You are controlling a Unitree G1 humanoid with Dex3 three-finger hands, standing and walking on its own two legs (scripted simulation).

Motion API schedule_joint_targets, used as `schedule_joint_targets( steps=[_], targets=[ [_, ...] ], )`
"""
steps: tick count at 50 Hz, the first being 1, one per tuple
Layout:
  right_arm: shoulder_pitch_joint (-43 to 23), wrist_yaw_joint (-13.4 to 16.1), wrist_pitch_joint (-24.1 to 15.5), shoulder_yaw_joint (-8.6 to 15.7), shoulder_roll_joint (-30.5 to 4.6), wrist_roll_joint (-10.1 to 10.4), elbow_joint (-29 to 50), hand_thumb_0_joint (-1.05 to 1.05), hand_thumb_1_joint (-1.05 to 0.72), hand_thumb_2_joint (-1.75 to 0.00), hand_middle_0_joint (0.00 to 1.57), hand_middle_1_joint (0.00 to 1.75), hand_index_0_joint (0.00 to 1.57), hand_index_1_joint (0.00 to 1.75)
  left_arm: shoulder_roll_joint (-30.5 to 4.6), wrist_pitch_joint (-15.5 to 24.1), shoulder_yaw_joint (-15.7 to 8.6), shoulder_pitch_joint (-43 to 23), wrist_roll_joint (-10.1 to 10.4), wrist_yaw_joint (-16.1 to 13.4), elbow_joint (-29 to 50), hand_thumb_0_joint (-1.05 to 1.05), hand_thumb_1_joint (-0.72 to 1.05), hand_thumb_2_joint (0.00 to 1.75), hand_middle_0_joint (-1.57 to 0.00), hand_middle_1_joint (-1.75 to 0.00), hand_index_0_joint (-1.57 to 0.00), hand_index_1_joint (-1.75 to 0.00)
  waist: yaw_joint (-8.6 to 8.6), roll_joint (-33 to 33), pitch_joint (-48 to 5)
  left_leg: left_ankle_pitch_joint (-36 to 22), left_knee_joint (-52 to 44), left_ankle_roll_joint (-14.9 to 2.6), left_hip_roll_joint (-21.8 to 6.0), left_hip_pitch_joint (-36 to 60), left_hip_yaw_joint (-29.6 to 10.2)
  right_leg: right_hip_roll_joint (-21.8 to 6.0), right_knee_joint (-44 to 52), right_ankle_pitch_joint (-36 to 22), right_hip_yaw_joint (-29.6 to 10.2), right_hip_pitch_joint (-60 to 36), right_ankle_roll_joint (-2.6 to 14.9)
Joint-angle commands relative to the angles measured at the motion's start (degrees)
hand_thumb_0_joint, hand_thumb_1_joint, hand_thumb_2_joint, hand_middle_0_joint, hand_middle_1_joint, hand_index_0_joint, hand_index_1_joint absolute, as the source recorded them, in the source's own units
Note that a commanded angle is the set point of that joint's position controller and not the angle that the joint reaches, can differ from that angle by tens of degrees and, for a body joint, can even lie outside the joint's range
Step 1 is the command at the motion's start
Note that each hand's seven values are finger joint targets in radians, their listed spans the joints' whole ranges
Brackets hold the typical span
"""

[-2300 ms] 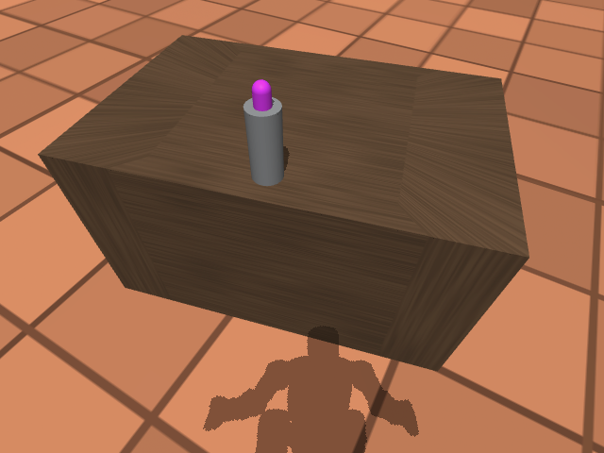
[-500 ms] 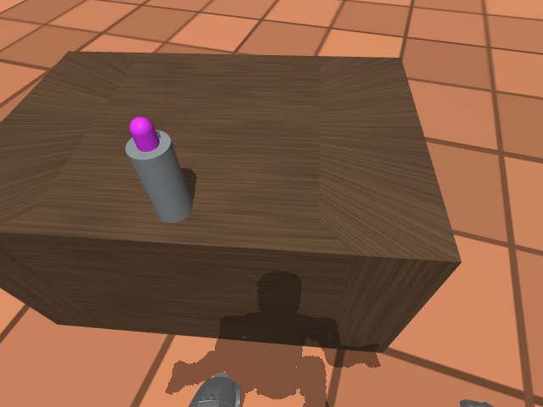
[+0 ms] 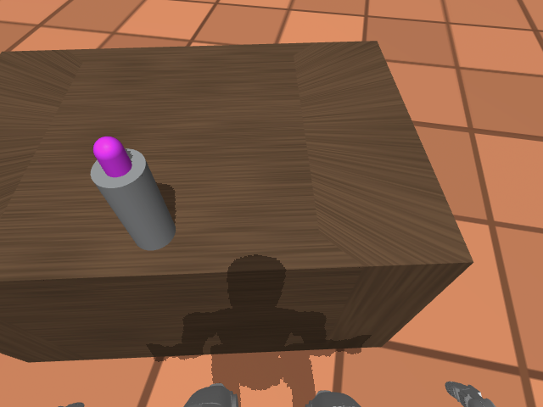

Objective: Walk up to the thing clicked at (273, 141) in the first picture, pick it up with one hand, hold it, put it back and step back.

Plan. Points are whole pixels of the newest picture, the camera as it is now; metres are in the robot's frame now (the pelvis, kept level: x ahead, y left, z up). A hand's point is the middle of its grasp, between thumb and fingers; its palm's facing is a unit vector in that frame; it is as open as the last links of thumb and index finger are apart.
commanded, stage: walk up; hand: left
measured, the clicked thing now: (133, 194) +0.44 +0.24 +0.03
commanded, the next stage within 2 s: stand in 1.98 s
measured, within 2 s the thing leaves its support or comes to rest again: neither
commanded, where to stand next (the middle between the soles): +0.05 +0.01 m, yaw +2 degrees
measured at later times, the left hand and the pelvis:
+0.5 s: hand out of the picture +0.06 +0.26 -0.13, palm faces +0.03 -0.94 -0.34, open 7.4 cm; pelvis -0.04 +0.00 +0.02, yaw +1 degrees
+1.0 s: hand out of the picture +0.05 +0.26 -0.12, palm faces +0.07 -0.95 -0.32, open 7.4 cm; pelvis -0.02 +0.00 +0.03, yaw +3 degrees
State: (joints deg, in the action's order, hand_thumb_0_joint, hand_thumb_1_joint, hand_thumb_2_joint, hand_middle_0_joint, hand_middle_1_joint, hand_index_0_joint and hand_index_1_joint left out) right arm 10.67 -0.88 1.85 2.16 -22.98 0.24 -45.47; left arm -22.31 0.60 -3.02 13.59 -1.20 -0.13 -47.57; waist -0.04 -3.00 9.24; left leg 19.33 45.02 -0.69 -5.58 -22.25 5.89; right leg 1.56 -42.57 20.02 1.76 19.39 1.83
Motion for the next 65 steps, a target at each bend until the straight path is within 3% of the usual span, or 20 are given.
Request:
schedule_joint_targets(
  steps=[1, 4, 10, 12, 13, 14, 15, 16, 17, 19, 21, 23, 24, 26, 27, 29, 31, 38, 48, 65],
  targets=[
    [-1.54, 2.4, -0.48, 3.87, -10.59, -0.06, 4.62, 0.0, -0.9, -0.9, 0.2, 0.3, 0.2, 0.3, -18.91, 1.4, -4.8, 2.02, -0.58, -0.79, 4.92, 0.0, 0.9, 0.9, -0.2, -0.3, -0.2, -0.3, -2.46, 14.36, -7.57, 20.34, 17.85, -0.69, 5.05, -3.9, -9.01, -24.82, 18.99, -24.29, -33.53, 1.32, 18.19],
    [1.32, 1.88, -1.1, 3.81, -10.31, 0.92, 1.31, 0.0, -0.9, -0.9, 0.2, 0.3, 0.2, 0.3, -14.19, 1.41, -3.67, -1.4, -0.19, -1.36, 5.06, 0.0, 0.9, 0.9, -0.2, -0.3, -0.2, -0.3, -0.16, 10.3, -8.88, 14.48, 19.4, -0.74, 6.96, -4.23, -10.18, -16.93, 14.03, -33.3, -19.29, -2.68, 13.49],
    [4.0, 2.07, -3.45, 2.51, -9.05, 0.22, -1.78, 0.0, -0.9, -0.9, 0.2, 0.3, 0.2, 0.3, -12.9, -0.09, -3.46, -2.96, -1.04, -0.86, 4.6, 0.0, 0.9, 0.9, -0.2, -0.3, -0.2, -0.3, -1.21, 13.94, -15.24, 8.35, -9.72, 1.2, 6.74, 2.69, -4.73, -12.1, 9.05, -19.06, -12.73, -11.94, 9.59],
    [7.85, 2.61, -4.65, 2.63, -8.86, -0.99, -4.43, 0.0, -0.9, -0.9, 0.2, 0.3, 0.2, 0.3, -11.71, -0.99, -3.01, -5.46, 0.28, -0.28, 4.55, 0.0, 0.9, 0.9, -0.2, -0.3, -0.2, -0.3, 0.97, 11.08, -15.33, -4.91, -22.23, -0.02, 5.78, 13.09, -7.13, -11.16, 2.9, -18.46, -10.69, -4.99, 6.16],
    [6.61, 2.96, -5.23, 3.18, -11.54, -2.02, -3.91, 0.0, -0.9, -0.9, 0.2, 0.3, 0.2, 0.3, -8.53, -1.34, -2.05, -4.7, 0.87, -0.14, 4.61, 0.0, 0.9, 0.9, -0.2, -0.3, -0.2, -0.3, 0.11, 4.29, -13.7, -4.65, -25.55, -2.86, -1.86, 16.54, -20.33, -7.91, -2.41, -10.73, -9.15, 3.55, 2.61],
    [2.02, 3.0, -5.89, 3.47, -15.22, -2.53, -2.67, 0.0, -0.9, -0.9, 0.2, 0.3, 0.2, 0.3, -6.22, -1.54, -1.38, -4.1, 0.96, 0.07, 3.85, 0.0, 0.9, 0.9, -0.2, -0.3, -0.2, -0.3, -2.13, -4.23, -9.72, -10.68, -26.92, -6.5, -11.7, 16.7, -33.87, -1.76, -4.78, 5.81, -4.74, 11.98, -0.54],
    [1.33, 2.86, -5.85, 4.25, -19.11, -1.84, -2.69, 0.0, -0.9, -0.9, 0.2, 0.3, 0.2, 0.3, -11.45, -1.95, -2.86, -7.19, 0.24, -0.69, 2.65, 0.0, 0.9, 0.9, -0.2, -0.3, -0.2, -0.3, 0.7, -5.09, -7.87, -10.37, -25.84, -13.69, -17.64, 6.7, -37.03, -4.53, -8.26, 13.25, -7.02, 6.41, -0.86],
    [-1.44, 2.87, -5.94, 4.27, -18.25, -1.64, -2.45, 0.0, -0.9, -0.9, 0.2, 0.3, 0.2, 0.3, -12.71, -1.74, -3.4, -7.12, 0.26, -0.48, 1.55, 0.0, 0.9, 0.9, -0.2, -0.3, -0.2, -0.3, -0.52, -4.61, -5.12, -11.87, -25.44, -15.48, -17.07, 1.18, -35.51, -5.66, -9.53, 11.39, -7.36, 1.67, -0.91],
    [-2.97, 2.8, -6.04, 3.51, -16.17, -1.75, -2.44, 0.0, -0.9, -0.9, 0.2, 0.3, 0.2, 0.3, -12.3, -1.52, -3.5, -6.94, 0.36, 0.07, 1.04, 0.0, 0.9, 0.9, -0.2, -0.3, -0.2, -0.3, -1.48, -4.1, -4.55, -15.11, -23.54, -13.43, -12.73, 2.18, -27.57, -5.36, -7.25, 10.45, -6.99, 0.44, -0.29],
    [-2.75, 2.84, -6.5, 2.15, -13.26, -1.79, -3.08, 0.0, -0.9, -0.9, 0.2, 0.3, 0.2, 0.3, -9.82, -0.86, -3.05, -5.86, 1.14, 0.73, -0.09, 0.0, 0.9, 0.9, -0.2, -0.3, -0.2, -0.3, -2.35, -7.1, -6.39, -23.71, -20.03, -8.43, -6.42, 7.7, -18.28, -4.38, 0.39, 4.31, -4.58, 0.71, 0.3],
    [-2.12, 2.29, -6.07, 2.03, -13.38, -1.1, -4.39, 0.0, -0.9, -0.9, 0.2, 0.3, 0.2, 0.3, -8.74, -0.2, -2.79, -5.94, 0.95, 0.91, -1.77, 0.0, 0.9, 0.9, -0.2, -0.3, -0.2, -0.3, -2.06, -8.24, -9.03, -24.41, -16.55, -5.11, -3.37, 8.26, -15.56, -2.52, 11.57, -2.92, -1.43, -6.41, 0.43],
    [-0.94, 2.04, -5.04, 1.48, -11.71, -0.31, -4.55, 0.0, -0.9, -0.9, 0.2, 0.3, 0.2, 0.3, -10.27, 0.59, -2.92, -5.4, 0.31, 0.35, -3.4, 0.0, 0.9, 0.9, -0.2, -0.3, -0.2, -0.3, -1.67, -4.85, -11.98, -22.62, -13.05, -2.74, -1.05, 6.5, -12.48, -3.98, 16.23, -11.96, -3.96, -14.25, 1.55],
    [-0.09, 2.03, -4.83, 0.99, -10.41, 0.05, -4.45, 0.0, -0.9, -0.9, 0.2, 0.3, 0.2, 0.3, -11.65, 1.08, -3.04, -4.72, -0.04, 0.12, -3.83, 0.0, 0.9, 0.9, -0.2, -0.3, -0.2, -0.3, -1.69, -1.08, -13.69, -18.28, -11.28, -1.68, 0.35, 4.06, -11.7, -7.44, 16.17, -16.79, -8.92, -17.34, 2.66],
    [0.89, 1.92, -4.08, 1.0, -9.41, -0.32, -6.24, 0.0, -0.9, -0.9, 0.2, 0.3, 0.2, 0.3, -14.01, 1.12, -2.78, -9.1, 0.22, 0.39, -4.22, 0.0, 0.9, 0.9, -0.2, -0.3, -0.2, -0.3, 0.73, 5.03, -11.49, 4.49, -12.62, -0.87, 3.93, 6.98, -9.5, -14.48, 20.44, 1.34, -16.43, -6.68, 6.24],
    [0.92, 1.77, -3.92, 1.26, -9.57, -0.75, -7.26, 0.0, -0.9, -0.9, 0.2, 0.3, 0.2, 0.3, -13.31, 0.72, -2.48, -11.14, 0.2, 0.7, -4.13, 0.0, 0.9, 0.9, -0.2, -0.3, -0.2, -0.3, 1.38, 6.16, -8.96, 6.97, -14.37, -1.11, 4.11, 9.18, -9.79, -13.94, 22.67, 10.43, -15.96, -1.6, 5.55],
    [-1.05, 1.17, -4.01, 1.43, -10.87, -0.97, -7.67, 0.0, -0.9, -0.9, 0.2, 0.3, 0.2, 0.3, -11.77, 0.42, -1.71, -12.01, 0.3, 0.98, -4.73, 0.0, 0.9, 0.9, -0.2, -0.3, -0.2, -0.3, 0.99, 5.51, -5.55, 6.79, -18.93, -1.85, 2.75, 9.08, -12.64, -9.72, 23.94, 16.62, -11.76, 2.07, 2.41],
    [-2.26, 0.74, -4.19, 1.18, -10.7, -0.98, -8.07, 0.0, -0.9, -0.9, 0.2, 0.3, 0.2, 0.3, -11.02, 0.75, -1.63, -11.32, 0.21, 1.06, -6.3, 0.0, 0.9, 0.9, -0.2, -0.3, -0.2, -0.3, 0.07, 6.31, -4.26, 7.97, -21.4, -2.5, 1.34, 6.56, -14.59, -7.42, 23.93, 14.12, -9.53, 0.0, 1.45],
    [-1.92, 0.73, -4.77, 0.74, -10.51, -1.16, -11.16, 0.0, -0.9, -0.9, 0.2, 0.3, 0.2, 0.3, -10.69, 1.38, -1.66, -11.85, 0.5, 0.96, -8.99, 0.0, 0.9, 0.9, -0.2, -0.3, -0.2, -0.3, 0.15, 5.85, -7.49, -2.28, -22.71, -1.19, 1.77, 9.25, -12.82, -8.78, 25.77, 5.18, -9.35, -5.71, 1.04],
    [-3.74, 1.53, -4.95, 0.4, -10.55, -0.71, -13.07, 0.0, -0.9, -0.9, 0.2, 0.3, 0.2, 0.3, -9.91, 1.22, -1.23, -11.38, 1.15, 0.44, -11.76, 0.0, 0.9, 0.9, -0.2, -0.3, -0.2, -0.3, -0.69, 1.7, -12.81, -19.57, -23.57, -1.17, -0.7, 11.43, -13.03, -8.44, 20.69, -16.88, -4.24, -14.76, 0.31],
    [-6.57, 1.69, -4.31, 0.46, -9.74, -0.65, -14.57, 0.0, -0.9, -0.9, 0.2, 0.3, 0.2, 0.3, -9.49, 0.8, -0.78, -13.58, 0.87, 0.3, -13.53, 0.0, 0.9, 0.9, -0.2, -0.3, -0.2, -0.3, -0.2, 2.21, -12.07, -20.22, -25.8, -0.65, -0.48, 12.58, -12.52, -8.8, 22.39, -17.74, -3.44, -16.28, -0.51]
  ],
)
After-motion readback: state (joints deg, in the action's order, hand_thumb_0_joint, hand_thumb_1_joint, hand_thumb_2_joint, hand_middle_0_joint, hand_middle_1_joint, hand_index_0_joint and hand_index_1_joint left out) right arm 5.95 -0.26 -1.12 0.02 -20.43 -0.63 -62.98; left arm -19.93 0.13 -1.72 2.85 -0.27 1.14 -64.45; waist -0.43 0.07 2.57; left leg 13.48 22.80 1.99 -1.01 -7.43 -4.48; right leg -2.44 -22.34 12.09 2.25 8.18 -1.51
